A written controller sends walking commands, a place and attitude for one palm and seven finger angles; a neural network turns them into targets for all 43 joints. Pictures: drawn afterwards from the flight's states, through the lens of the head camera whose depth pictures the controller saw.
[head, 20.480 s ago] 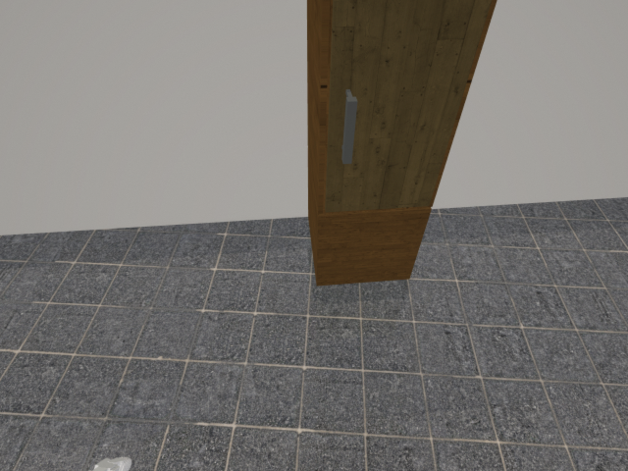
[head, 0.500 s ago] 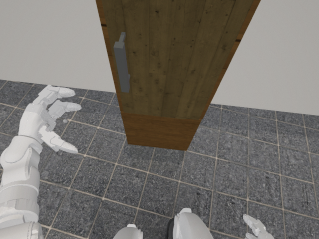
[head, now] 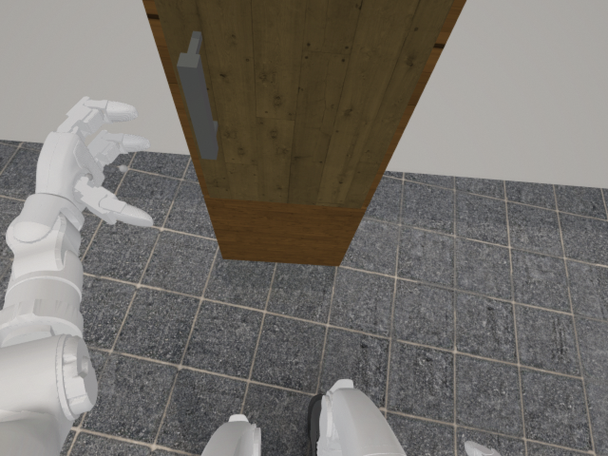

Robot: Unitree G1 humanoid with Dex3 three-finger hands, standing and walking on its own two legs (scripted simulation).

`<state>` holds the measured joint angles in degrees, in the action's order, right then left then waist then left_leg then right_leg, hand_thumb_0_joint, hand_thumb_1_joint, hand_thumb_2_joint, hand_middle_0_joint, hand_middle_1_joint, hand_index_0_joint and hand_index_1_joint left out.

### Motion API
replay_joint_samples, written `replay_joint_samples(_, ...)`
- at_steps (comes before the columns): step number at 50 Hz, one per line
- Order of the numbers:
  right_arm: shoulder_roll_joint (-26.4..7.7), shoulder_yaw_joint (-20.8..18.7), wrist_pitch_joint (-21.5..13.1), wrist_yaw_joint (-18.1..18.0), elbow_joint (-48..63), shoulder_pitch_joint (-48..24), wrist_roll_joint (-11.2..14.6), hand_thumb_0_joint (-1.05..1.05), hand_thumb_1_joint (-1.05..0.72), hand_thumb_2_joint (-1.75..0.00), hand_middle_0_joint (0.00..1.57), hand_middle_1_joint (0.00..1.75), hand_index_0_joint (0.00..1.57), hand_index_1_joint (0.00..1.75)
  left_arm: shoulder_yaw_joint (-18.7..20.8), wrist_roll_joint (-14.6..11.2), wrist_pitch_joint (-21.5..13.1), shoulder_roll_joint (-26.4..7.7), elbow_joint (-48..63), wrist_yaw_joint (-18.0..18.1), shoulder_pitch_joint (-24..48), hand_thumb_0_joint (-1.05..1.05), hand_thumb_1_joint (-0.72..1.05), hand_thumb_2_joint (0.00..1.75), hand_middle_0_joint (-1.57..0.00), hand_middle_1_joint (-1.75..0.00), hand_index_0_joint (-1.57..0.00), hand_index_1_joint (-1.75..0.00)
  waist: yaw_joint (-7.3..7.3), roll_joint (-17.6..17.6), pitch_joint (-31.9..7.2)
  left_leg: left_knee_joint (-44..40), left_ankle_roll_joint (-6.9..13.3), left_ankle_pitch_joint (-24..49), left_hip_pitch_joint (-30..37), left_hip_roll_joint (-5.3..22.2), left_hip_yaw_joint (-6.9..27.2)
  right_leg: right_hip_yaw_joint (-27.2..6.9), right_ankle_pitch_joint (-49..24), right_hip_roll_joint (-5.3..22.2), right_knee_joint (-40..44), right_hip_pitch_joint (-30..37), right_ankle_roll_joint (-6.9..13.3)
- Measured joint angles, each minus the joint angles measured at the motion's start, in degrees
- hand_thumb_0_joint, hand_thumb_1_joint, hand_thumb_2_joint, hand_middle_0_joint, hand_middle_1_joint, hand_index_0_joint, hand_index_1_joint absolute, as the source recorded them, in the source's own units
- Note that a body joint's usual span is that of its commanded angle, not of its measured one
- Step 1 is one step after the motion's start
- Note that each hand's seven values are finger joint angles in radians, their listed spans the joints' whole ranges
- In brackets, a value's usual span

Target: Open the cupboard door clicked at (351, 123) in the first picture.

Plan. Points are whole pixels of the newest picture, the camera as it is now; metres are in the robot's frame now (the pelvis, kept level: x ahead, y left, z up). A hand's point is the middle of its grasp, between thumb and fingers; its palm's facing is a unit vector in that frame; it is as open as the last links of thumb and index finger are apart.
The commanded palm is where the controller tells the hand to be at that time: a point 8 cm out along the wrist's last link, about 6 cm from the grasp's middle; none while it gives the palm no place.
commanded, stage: move the hooked fingers beside the handle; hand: left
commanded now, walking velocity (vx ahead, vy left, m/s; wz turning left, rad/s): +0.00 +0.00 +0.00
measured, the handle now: (203, 101) +0.58 +0.12 +0.05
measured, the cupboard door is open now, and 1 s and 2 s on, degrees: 0 0 0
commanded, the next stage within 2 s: slide the fingers in behind the handle in 1.26 s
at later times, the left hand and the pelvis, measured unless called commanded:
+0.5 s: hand (153, 116) +0.55 +0.18 +0.05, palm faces -0.10 -1.00 -0.01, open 14.0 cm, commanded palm +0.52 +0.23 +0.05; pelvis +0.00 +0.00 -0.01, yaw -1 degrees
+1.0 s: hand (151, 129) +0.52 +0.18 +0.06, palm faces -0.10 -1.00 +0.00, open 14.0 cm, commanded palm +0.50 +0.23 +0.05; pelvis +0.01 +0.00 +0.00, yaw -1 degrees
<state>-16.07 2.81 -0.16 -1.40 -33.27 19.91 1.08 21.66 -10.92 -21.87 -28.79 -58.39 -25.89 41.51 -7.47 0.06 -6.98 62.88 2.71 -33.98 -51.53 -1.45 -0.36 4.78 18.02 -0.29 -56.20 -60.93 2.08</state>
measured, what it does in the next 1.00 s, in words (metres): stands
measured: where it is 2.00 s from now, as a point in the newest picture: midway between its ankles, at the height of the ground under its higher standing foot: outside the picture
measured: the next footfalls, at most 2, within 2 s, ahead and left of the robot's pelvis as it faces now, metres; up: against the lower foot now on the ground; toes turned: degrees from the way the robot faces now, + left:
none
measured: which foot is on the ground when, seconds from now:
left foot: down 0.00-1.00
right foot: down 0.00-1.00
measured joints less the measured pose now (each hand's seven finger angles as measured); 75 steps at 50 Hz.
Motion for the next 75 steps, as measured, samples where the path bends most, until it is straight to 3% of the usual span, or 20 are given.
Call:
replay_joint_samples(7,0.03,0.43,1.11,-0.01,0.30,0.44,-0.60,0.01,-0.90,-0.90,0.20,0.30,0.20,0.30,1.33,2.76,0.03,-3.05,-5.29,1.98,6.32,-0.01,-0.50,0.30,-0.30,-1.20,-0.30,-1.20,-2.44,-0.03,0.54,1.29,-0.03,-0.21,-2.49,0.24,0.07,0.16,-0.19,-0.18,-0.68,-2.29,0.10)
replay_joint_samples(26,-0.12,1.21,4.46,1.28,1.01,3.70,-2.27,0.01,-0.90,-0.90,0.20,0.30,0.20,0.30,3.51,6.50,0.16,-7.64,-11.45,4.97,16.47,-0.01,-0.50,0.30,-0.30,-1.20,-0.30,-1.20,-6.37,-1.25,0.79,2.87,0.16,-0.97,-6.97,1.10,-0.09,0.15,-0.41,-1.05,-1.01,-6.50,-0.09)
replay_joint_samples(37,0.39,0.83,6.47,2.25,1.94,5.03,-2.21,0.01,-0.90,-0.90,0.20,0.30,0.20,0.30,3.75,5.46,0.44,-4.64,-6.94,5.36,10.11,-0.01,-0.50,0.30,-0.30,-1.20,-0.30,-1.20,-5.14,-1.60,0.14,0.75,0.27,-1.00,-4.51,1.47,-0.61,-0.46,-0.36,-1.64,0.71,-4.40,-0.31)
replay_joint_samples(48,0.53,0.23,6.53,2.41,1.52,2.83,-1.83,0.01,-0.90,-0.90,0.20,0.30,0.20,0.30,-0.16,4.70,-0.73,-1.67,-7.96,6.13,9.37,-0.01,-0.50,0.30,-0.30,-1.20,-0.30,-1.20,-3.43,-1.38,-0.54,-0.53,0.10,-0.79,-1.11,1.09,0.57,0.51,0.07,-1.19,1.80,-0.60,-0.21)
replay_joint_samples(59,0.14,0.21,5.40,1.93,1.92,0.83,-2.00,0.01,-0.90,-0.90,0.20,0.30,0.20,0.30,0.70,5.18,-3.12,-3.05,-8.60,5.75,10.72,-0.01,-0.50,0.30,-0.30,-1.20,-0.30,-1.20,-3.72,-0.77,0.53,2.02,0.00,-0.87,-3.86,0.81,0.53,0.56,-0.09,-0.79,-0.42,-3.24,-0.04)
replay_joint_samples(64,0.16,0.39,5.42,1.83,0.68,1.22,-1.89,0.01,-0.90,-0.90,0.20,0.30,0.20,0.30,-0.71,4.77,-2.26,-2.98,-9.80,5.51,12.98,-0.01,-0.50,0.30,-0.30,-1.20,-0.30,-1.20,-3.79,-1.16,0.70,2.66,-0.04,-0.73,-4.74,0.62,0.92,0.94,-0.24,-0.51,-0.74,-3.81,-0.04)
replay_joint_samples(75,0.41,0.93,5.12,2.17,1.05,3.27,-2.34,0.01,-0.90,-0.90,0.20,0.30,0.20,0.30,0.78,6.47,-2.04,-3.28,-11.02,8.09,14.65,-0.01,-0.50,0.30,-0.30,-1.20,-0.30,-1.20,-5.50,-1.43,0.49,3.22,0.06,-0.58,-6.24,0.85,-0.02,0.11,-0.76,-0.84,-1.38,-5.73,0.08)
